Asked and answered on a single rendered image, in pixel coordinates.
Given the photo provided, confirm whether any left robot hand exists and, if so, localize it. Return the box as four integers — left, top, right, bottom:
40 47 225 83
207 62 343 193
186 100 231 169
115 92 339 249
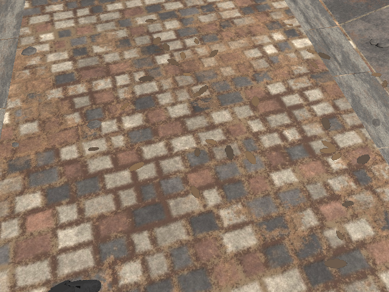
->
48 280 101 292

